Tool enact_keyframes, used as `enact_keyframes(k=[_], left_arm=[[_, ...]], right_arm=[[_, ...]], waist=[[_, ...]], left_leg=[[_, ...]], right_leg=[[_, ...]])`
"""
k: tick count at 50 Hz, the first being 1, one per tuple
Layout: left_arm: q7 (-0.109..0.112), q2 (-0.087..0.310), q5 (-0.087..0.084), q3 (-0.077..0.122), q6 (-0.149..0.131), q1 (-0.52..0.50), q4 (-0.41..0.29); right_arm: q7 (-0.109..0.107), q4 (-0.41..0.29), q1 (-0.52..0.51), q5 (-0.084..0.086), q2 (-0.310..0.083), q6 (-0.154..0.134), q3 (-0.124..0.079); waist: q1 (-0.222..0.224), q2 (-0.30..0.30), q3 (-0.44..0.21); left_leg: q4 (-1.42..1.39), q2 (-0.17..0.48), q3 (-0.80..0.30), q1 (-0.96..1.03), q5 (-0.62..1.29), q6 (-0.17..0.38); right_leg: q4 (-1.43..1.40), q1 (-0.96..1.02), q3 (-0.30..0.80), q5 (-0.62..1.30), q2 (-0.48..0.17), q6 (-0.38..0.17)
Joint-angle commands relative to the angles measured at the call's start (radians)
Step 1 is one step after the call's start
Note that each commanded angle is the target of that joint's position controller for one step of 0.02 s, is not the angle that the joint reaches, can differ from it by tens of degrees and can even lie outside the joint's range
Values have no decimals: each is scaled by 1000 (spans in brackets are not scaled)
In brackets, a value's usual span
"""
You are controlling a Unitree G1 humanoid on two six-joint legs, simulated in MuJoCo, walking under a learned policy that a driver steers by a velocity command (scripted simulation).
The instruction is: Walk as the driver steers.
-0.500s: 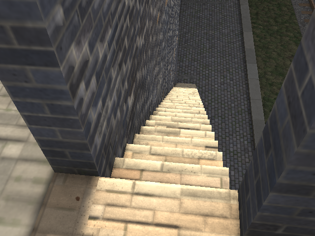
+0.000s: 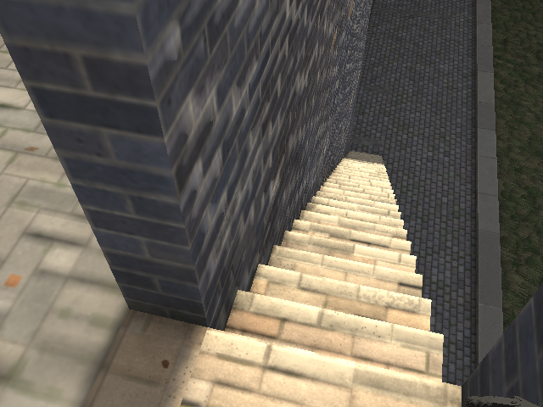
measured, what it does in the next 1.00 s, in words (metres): steps on the spot, turning right: left foot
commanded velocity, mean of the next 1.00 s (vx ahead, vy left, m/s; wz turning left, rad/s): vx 0.01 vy -0.02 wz -0.31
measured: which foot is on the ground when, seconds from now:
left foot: down 0.00-0.40, up 0.42-0.86, down 0.88-1.00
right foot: down 0.00-0.88, up 0.90-1.00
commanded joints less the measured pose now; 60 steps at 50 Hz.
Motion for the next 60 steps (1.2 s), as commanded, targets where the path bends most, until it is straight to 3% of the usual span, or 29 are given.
enact_keyframes(k=[1, 2, 6, 9, 10, 12, 14, 17, 19, 20, 21, 22, 23, 24, 26, 29, 38, 42, 44, 45, 46, 47, 49, 51, 53, 55, 57, 59, 60], left_arm=[[-3, 223, 2, 40, -39, -178, -119], [2, 239, 20, 59, -33, -162, -111], [52, 155, 9, 55, -30, -89, -110], [39, 82, 34, 34, -21, -77, -110], [35, 67, 48, 27, -16, -75, -107], [37, 77, 59, 35, -10, -42, -94], [16, 32, 66, 22, 2, -40, -90], [-40, 28, 8, 6, 1, -46, -83], [-38, 122, -24, 43, -19, 1, -95], [-17, 231, -12, 80, -27, 72, -104], [1, 361, 13, 109, -46, 108, -158], [28, 282, 70, 105, -70, 112, -120], [30, 258, 54, 109, -80, 74, -111], [30, 211, 22, 95, -73, 8, -124], [33, 178, 10, 74, -52, -59, -145], [42, 164, 36, 66, -37, -60, -176], [37, 198, 6, 90, -3, 76, -193], [28, 164, 1, 65, 11, -25, -199], [8, 95, 21, 24, 24, -15, -156], [7, 30, 32, 11, 28, 82, -173], [34, 102, 44, 39, 20, 43, -186], [55, 162, 56, 58, 33, -34, -186], [75, 200, 79, 86, 49, 41, -137], [63, 154, 78, 77, 52, 78, -125], [41, 98, 45, 60, 58, 108, -106], [18, 16, 34, 27, 71, 68, -99], [7, 18, 2, 15, 60, 36, -113], [21, 114, -41, 42, 36, 42, -147], [25, 233, -48, 61, 17, -11, -189]], right_arm=[[-5, -86, 90, -10, -135, 10, -35], [-31, -102, 21, -26, -204, 15, -60], [-111, -148, 18, -25, -161, 10, -61], [-142, -106, 182, -44, -159, 1, -75], [-159, -93, 211, -55, -139, -9, -73], [-163, -95, 111, -59, -99, -19, -63], [-159, -116, -2, -42, -153, -25, -80], [-146, -135, -33, -77, -229, 5, -116], [-116, -111, 42, -105, -177, 15, -103], [-105, -118, 109, -114, -89, 16, -84], [-114, -197, 126, -95, -32, 7, -56], [-106, -156, 57, -70, -64, 10, -60], [-109, -148, 34, -41, -145, 22, -85], [-113, -125, 69, -56, -208, 29, -112], [-110, -105, 115, -92, -162, 39, -94], [-94, -71, 179, -62, -131, 63, -71], [-81, -23, 165, -41, -117, 61, -12], [-59, 1, 211, -12, -135, 23, -2], [-46, -13, 220, 12, -107, 0, 8], [-60, -42, 228, 7, -184, -11, -3], [-70, -52, 200, -42, -234, -6, -37], [-84, -43, 234, -65, -249, -2, -60], [-80, -69, 114, -50, -169, -15, -43], [-76, -83, 36, -29, -146, -25, -45], [-75, -99, -30, -19, -153, -37, -53], [-70, -76, -9, 7, -131, -32, -51], [-44, -19, 113, 9, -159, 7, -65], [-28, 6, 134, -26, -34, 17, -24], [-40, -5, 272, -48, 33, 1, -7]], waist=[[-123, -82, -112], [-84, -64, -106], [-46, 15, -128], [-89, 195, -116], [-101, 195, -111], [-28, 125, -81], [5, 106, -90], [-6, 85, -97], [-3, 47, -152], [4, -81, -208], [11, -202, -259], [52, -57, -131], [37, -98, -90], [-3, -98, -105], [-62, -60, -105], [-59, -41, -140], [35, -61, -131], [-42, -48, -177], [-87, 3, -213], [-45, 164, -281], [-70, 129, -174], [-117, 81, -171], [-51, 116, -150], [-22, 135, -117], [-5, 114, -110], [-43, 120, -107], [-77, 105, -96], [-47, 112, -181], [-143, -59, -339]], left_leg=[[-12, 56, -24, 157, -66, -31], [2, 69, -10, 202, -61, -7], [-75, 180, -116, 214, 28, 159], [-257, 467, -370, 396, 279, 349], [-293, 528, -396, 398, 313, 348], [-333, 464, -260, 306, 250, 240], [-316, 351, -86, 214, 276, 160], [-255, 313, -6, 185, 231, 150], [-144, 306, 12, 84, 21, 95], [31, 202, 122, 0, -197, -15], [244, 40, 63, -200, -517, -98], [354, 79, -96, -286, -486, -100], [466, 99, -107, -293, -433, -96], [556, 109, -115, -273, -384, -95], [602, 107, -121, -187, -257, -85], [576, 86, -91, -155, -57, -112], [182, 112, -4, -137, -210, -133], [-96, 78, 33, 24, -50, -76], [-248, 163, -44, 293, 245, 6], [-208, 426, -308, 460, 624, 244], [-247, 588, -461, 377, 625, 406], [-288, 564, -400, 349, 566, 394], [-292, 431, -246, 235, 508, 255], [-279, 354, -135, 141, 519, 199], [-248, 283, -55, 80, 494, 145], [-190, 260, -42, 93, 399, 109], [-155, 336, -167, 151, 330, 151], [-76, 290, -182, 101, 239, 79], [8, 152, -22, 72, 27, -29]], right_leg=[[-194, -93, 186, 228, -108, -224], [-219, -147, 180, 110, -85, -216], [-167, -95, 174, 151, -39, -210], [108, -281, 15, -149, 76, -92], [292, -318, 70, -304, 31, -64], [355, -260, 91, -286, -5, -40], [216, -129, 7, -170, 20, -19], [-106, 4, -54, 124, 56, -23], [-202, 240, -31, 309, 105, -106], [-210, 385, 114, 755, -42, -252], [-293, 481, 546, 960, -342, -539], [-326, 387, 494, 712, -314, -478], [-344, 297, 406, 592, -251, -405], [-345, 246, 349, 544, -206, -355], [-370, 102, 305, 557, -169, -315], [-352, 88, 255, 515, -133, -344], [-311, 135, 409, 178, -141, -369], [-275, 77, 426, 153, -101, -327], [-204, -71, 402, 213, -61, -219], [-34, -220, 243, -38, 77, -67], [91, -376, 157, -226, 133, 27], [320, -394, 151, -293, 117, 61], [512, -353, 169, -230, 103, 88], [555, -289, 121, -158, 99, 100], [356, -180, 60, -84, 56, 115], [80, -92, 12, -132, 34, 125], [-200, -29, -13, 123, 74, 67], [-244, 155, 71, 471, 28, -82], [-168, 317, 226, 834, -146, -363]])
Next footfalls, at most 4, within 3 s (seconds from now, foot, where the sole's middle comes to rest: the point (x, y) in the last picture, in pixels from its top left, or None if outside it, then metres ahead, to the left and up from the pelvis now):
0.88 left None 0.06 0.06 -0.77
1.16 right None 0.00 -0.21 -0.77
1.58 left None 0.05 0.03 -0.77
2.32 right None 0.26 -0.24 -0.77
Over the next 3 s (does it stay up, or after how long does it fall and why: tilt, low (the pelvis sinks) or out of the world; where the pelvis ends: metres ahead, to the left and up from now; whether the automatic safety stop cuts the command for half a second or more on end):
stays up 0.31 -0.06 0.00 its command is cut before an obstacle after 0.6 s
